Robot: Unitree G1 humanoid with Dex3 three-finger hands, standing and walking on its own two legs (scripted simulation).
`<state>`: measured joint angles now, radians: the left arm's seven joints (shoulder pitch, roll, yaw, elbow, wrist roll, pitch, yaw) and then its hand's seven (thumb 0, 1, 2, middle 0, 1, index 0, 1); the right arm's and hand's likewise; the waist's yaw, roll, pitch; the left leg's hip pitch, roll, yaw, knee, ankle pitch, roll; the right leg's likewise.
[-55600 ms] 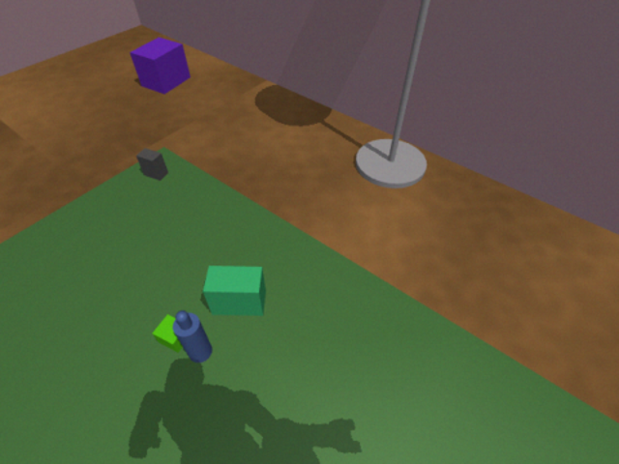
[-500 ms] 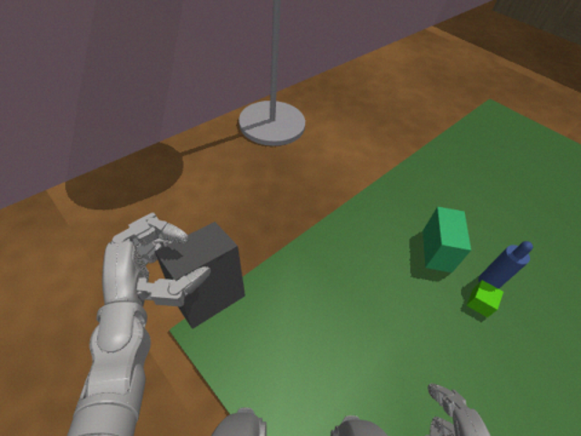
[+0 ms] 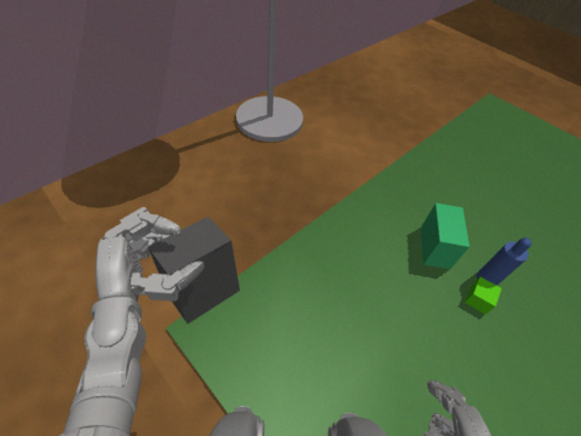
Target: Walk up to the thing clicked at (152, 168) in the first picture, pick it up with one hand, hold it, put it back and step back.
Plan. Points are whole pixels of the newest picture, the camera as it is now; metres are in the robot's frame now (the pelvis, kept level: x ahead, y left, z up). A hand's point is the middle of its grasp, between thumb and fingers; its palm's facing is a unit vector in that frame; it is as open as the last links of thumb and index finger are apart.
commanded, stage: hold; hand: left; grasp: from above
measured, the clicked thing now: (197, 270) +0.35 +0.16 -0.02
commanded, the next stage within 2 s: crouch in 0.16 s
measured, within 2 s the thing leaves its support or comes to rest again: neither
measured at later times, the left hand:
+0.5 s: hand (168, 259) +0.35 +0.19 +0.03, palm faces +0.22 -0.98 +0.02, open 7.9 cm
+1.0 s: hand (198, 290) +0.42 +0.19 -0.22, palm faces +0.30 -0.96 +0.00, open 7.2 cm
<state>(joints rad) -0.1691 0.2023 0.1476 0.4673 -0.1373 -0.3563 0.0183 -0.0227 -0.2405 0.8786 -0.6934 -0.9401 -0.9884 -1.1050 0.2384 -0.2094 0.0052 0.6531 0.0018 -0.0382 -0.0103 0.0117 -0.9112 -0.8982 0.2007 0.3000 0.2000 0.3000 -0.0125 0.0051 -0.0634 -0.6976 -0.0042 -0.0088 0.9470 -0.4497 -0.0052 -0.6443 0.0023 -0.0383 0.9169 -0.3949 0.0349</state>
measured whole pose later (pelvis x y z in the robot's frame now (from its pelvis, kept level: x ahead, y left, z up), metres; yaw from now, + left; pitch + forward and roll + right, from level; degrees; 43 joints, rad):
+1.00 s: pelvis -0.04 +0.00 -0.19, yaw -4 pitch +31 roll -7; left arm -0.69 0.30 0.35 1.16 -0.01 -0.76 0.15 -0.02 -0.12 0.91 -0.58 -0.91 -1.00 -1.12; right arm 0.17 -0.24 0.01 0.71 -0.11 0.01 0.10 0.01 -0.87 -0.89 0.20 0.30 0.20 0.30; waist -0.10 0.01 -0.20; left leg -1.73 0.00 -0.01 1.75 -0.64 0.01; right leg -1.66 0.00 -0.05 1.72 -0.60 0.03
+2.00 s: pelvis -0.07 -0.02 -0.40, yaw -11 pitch +25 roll -13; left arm -0.93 0.70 0.56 1.38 0.05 -0.80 0.09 0.00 -0.24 0.97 -0.61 -1.02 -1.17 -1.28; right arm 0.09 -0.31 0.23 0.70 -0.23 0.07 0.15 0.00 -0.90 -0.89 0.20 0.30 0.20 0.30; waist -0.26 -0.08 0.08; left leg -2.29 0.03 -0.15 2.42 -0.65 0.01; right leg -2.16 0.02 -0.19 2.32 -0.61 0.02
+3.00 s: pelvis -0.07 -0.01 -0.42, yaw -15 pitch +17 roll -18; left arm -0.92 0.95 0.57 1.53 0.03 -0.94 0.11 -0.02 -0.07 0.94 -0.53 -0.89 -1.14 -1.23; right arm -0.06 -0.36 0.45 0.59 -0.32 0.08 0.16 0.00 -0.89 -0.89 0.20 0.30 0.20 0.30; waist -0.31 -0.23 0.27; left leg -2.28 0.03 -0.26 2.56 -0.69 0.01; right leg -2.10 0.05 -0.28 2.37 -0.61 0.05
